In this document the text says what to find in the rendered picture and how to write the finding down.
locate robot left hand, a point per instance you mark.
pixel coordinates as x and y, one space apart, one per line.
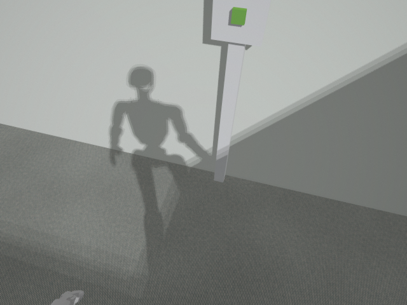
69 298

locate panel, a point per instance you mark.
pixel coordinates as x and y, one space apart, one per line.
237 36

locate button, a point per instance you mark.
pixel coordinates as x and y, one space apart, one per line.
238 16

